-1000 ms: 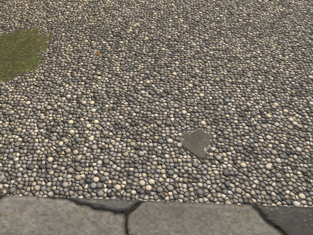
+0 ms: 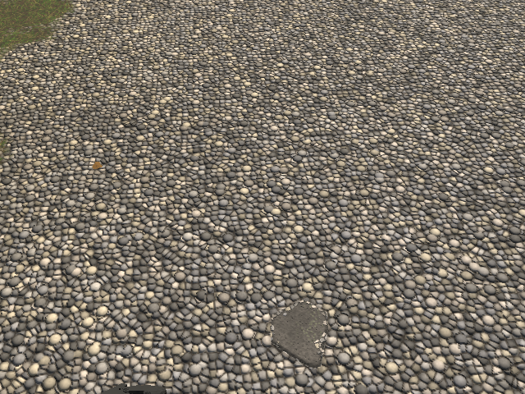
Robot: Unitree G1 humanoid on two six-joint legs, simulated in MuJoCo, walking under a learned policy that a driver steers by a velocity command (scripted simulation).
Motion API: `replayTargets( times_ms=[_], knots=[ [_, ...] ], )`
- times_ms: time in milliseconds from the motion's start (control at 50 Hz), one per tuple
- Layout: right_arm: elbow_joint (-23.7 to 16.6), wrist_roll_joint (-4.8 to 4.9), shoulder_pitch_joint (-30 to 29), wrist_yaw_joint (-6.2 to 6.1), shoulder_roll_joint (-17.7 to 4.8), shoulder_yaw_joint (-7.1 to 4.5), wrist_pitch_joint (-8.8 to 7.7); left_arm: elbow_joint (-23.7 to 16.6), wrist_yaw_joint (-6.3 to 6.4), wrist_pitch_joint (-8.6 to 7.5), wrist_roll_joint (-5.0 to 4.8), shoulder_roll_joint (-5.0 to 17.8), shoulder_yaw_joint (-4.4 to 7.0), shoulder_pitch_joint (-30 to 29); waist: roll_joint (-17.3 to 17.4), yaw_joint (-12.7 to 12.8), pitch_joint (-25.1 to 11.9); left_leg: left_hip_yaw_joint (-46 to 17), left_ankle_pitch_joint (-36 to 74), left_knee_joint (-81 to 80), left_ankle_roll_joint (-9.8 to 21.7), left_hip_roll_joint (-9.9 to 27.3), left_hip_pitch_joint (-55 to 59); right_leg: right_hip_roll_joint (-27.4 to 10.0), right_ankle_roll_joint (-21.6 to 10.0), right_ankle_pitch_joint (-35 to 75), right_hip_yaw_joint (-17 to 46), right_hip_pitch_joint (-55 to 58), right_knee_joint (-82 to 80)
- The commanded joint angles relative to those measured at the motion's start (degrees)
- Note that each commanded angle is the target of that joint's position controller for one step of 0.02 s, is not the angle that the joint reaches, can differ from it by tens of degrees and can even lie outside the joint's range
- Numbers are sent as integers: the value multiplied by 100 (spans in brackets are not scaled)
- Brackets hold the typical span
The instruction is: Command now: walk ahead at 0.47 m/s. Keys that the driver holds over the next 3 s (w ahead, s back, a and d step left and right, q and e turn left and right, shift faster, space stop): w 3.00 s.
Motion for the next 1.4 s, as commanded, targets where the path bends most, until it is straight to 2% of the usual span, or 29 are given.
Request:
replayTargets(
  times_ms=[20,40,60,100,140,180,320,400,480,600,620,640,660,680,720,740,760,800,840,880,960,1040,1100,1120,1140,1180,1200,1260,1400],
  knots=[
    [-352,-185,190,58,-439,-42,-181,336,99,-127,28,1455,439,2078,-751,992,-1208,105,2876,2217,400,93,-2706,-379,-1164,1543,805,4353,-39],
    [-420,-246,703,190,85,137,-232,539,108,-78,58,1458,346,3519,-1630,1281,-2535,-133,-672,4167,76,-703,-4007,-1781,-2353,185,3762,6185,-1218],
    [-731,3,-860,228,-528,-80,-214,822,130,-133,231,1243,339,3807,-936,1730,-889,-746,-612,5576,322,-653,-5421,-1565,-1785,-1078,4244,5302,-2073],
    [-770,7,-1138,-46,-635,-89,-208,563,211,-170,-59,926,270,2264,-255,1066,13,-787,685,5683,608,175,-5175,-1533,-1402,-1898,3263,3118,-2325],
    [-821,-194,-1086,-151,-208,60,-157,507,260,-108,0,233,31,1751,12,575,140,-883,1326,5179,652,632,-4471,-1484,-1309,-1165,2651,1888,-2586],
    [-900,-119,-1087,-154,-95,73,-34,456,337,-173,32,46,-6,1569,-85,382,159,-739,1160,4564,521,692,-4193,-1214,-1181,-931,2025,1426,-2913],
    [-1193,-228,-1441,126,-313,83,135,798,109,-203,290,337,53,2399,-101,533,258,-192,3553,3576,196,629,-3739,-780,-1145,-369,730,415,-2317],
    [-1673,-145,-2883,-109,-303,125,123,1533,332,-242,251,95,-99,4236,-137,1372,402,-927,4521,1874,-56,1027,-6950,-1405,-1388,-455,1712,3797,-1291],
    [-1691,-188,-2894,25,-248,221,246,1157,109,-108,213,57,-273,3659,-250,1175,702,-93,5327,1398,154,766,-3610,-779,-1050,-1977,985,400,-1071],
    [-1676,-136,-3516,13,-551,232,324,1305,323,3,-5,624,-98,4113,-106,1521,1089,-226,4431,-552,82,963,-3806,-1051,-679,-1588,1616,2350,-15],
    [-1634,1113,-3465,10,-1053,-102,183,1193,543,229,-581,1031,214,3340,-150,1234,1121,-428,3921,-606,121,610,-3064,-713,-434,-125,1270,1774,1054],
    [-1230,1077,-2154,-35,-1210,-169,90,1181,570,259,-511,818,131,3490,254,669,65,56,4671,-430,164,408,-1490,-416,-270,432,795,1606,2483],
    [-675,844,-562,-46,-1352,-274,88,1306,535,203,-482,476,98,3638,488,60,-760,-31,6077,378,331,813,638,-92,74,-1008,484,177,4308],
    [-352,625,332,-58,-1424,-258,128,1406,478,75,-607,-39,13,4161,1702,-90,-1708,-608,8037,2145,656,1581,2804,348,376,-4356,548,-1903,6929],
    [-169,678,699,-65,-1997,-470,307,617,439,-233,-979,189,-11,3622,2061,-340,-2946,-3373,3702,610,2148,2922,3091,166,508,-3643,912,-3479,8322],
    [-73,627,332,-132,-1622,-386,360,310,557,-191,-1006,77,-52,2625,1012,-263,-2045,-3613,1726,-287,2103,2829,2140,-142,580,-2969,332,-4174,8195],
    [-410,511,-617,-166,-786,-110,323,214,661,-64,-755,345,11,1908,-58,-107,-1048,-2801,1699,-480,1694,2339,711,-370,435,-2140,167,-3841,7548],
    [-558,441,-1789,-163,-589,36,72,167,648,142,-524,145,49,2059,26,726,-143,-2378,2730,-416,1433,2270,-1647,-747,279,-1126,673,-2863,6080],
    [-518,372,-1984,-218,-624,61,-7,5,606,172,-471,97,74,1903,451,941,478,-1188,2464,-935,1079,1515,-3118,-777,273,-624,628,-2005,4122],
    [-492,333,-1750,-408,-916,-5,-25,-112,556,59,-306,302,130,1450,441,853,366,-567,3070,-1006,1096,1044,-3383,-615,426,577,403,-955,1950],
    [-385,585,-1330,-518,-1414,-226,15,-472,316,72,-432,432,89,292,333,555,416,-627,3230,-1318,1131,1342,-2423,-342,348,1405,325,-509,107],
    [-138,597,-627,-444,-1235,-292,179,-715,177,71,-397,594,141,-342,85,280,420,-617,3532,-794,946,1546,-926,-149,22,676,139,-735,-547],
    [-242,481,-749,-396,-1183,-266,253,-267,184,62,-364,1195,436,1335,184,1063,-818,-56,5059,1508,608,909,-1320,71,-369,822,-20,2005,-419],
    [-339,399,-264,-354,-659,-90,136,-81,205,55,-295,1771,579,2334,-752,1139,-1847,280,3162,3877,218,236,-3682,-1367,-1193,740,2019,4731,-365],
    [-303,420,-256,-261,-554,-17,-48,116,194,103,-409,1764,574,2983,-1557,1268,-2799,-372,-297,5324,94,-329,-4706,-2102,-1670,-320,4302,5614,-1539],
    [-628,655,-1434,-287,-1168,-215,-168,-60,268,104,-365,1352,430,2017,-795,1136,-1312,-497,242,5618,257,275,-5739,-1775,-1188,-846,3294,4351,-1927],
    [-693,572,-1718,-357,-1134,-239,-128,-142,266,83,-316,1195,375,1441,-307,877,-742,-389,713,5155,258,526,-5435,-1579,-1073,-306,2653,3189,-2140],
    [-608,482,-1377,-430,-797,-268,145,-105,199,1,-263,850,316,949,-367,283,-474,-474,1237,4266,294,791,-4229,-1183,-888,-101,1793,1591,-2700],
    [-949,415,-2605,-374,-699,-285,126,375,403,-10,-362,1069,377,1779,-271,471,-68,-388,3261,2111,173,675,-4659,-975,-752,491,850,1843,-3066]
  ],
)
Next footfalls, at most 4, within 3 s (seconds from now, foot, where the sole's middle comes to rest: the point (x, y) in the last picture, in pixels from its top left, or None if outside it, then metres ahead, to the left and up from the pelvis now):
0.66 left None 0.48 0.20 -0.90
1.10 right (274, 313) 0.80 -0.04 -0.90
1.64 left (196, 243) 1.09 0.20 -0.90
2.20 right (256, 170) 1.41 -0.03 -0.90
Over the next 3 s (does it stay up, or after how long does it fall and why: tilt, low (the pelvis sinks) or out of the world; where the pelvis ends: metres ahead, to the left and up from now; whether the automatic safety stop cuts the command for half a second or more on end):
stays up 1.68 0.12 -0.11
